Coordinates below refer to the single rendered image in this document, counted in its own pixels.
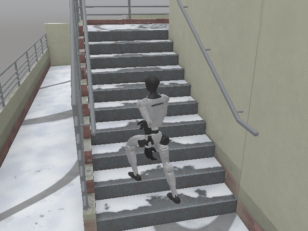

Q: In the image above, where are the stairs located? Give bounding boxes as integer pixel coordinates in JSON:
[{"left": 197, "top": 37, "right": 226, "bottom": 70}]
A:
[{"left": 83, "top": 30, "right": 237, "bottom": 231}]

